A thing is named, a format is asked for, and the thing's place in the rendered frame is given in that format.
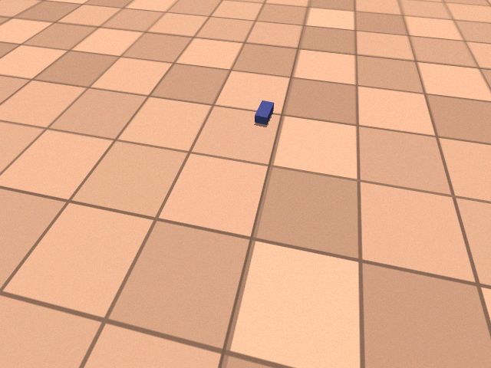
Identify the carton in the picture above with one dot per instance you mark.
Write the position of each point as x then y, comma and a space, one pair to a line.
264, 112

